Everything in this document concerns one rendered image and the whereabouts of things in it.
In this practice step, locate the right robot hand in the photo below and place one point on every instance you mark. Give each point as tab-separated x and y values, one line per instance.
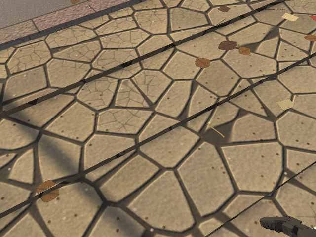
288	225

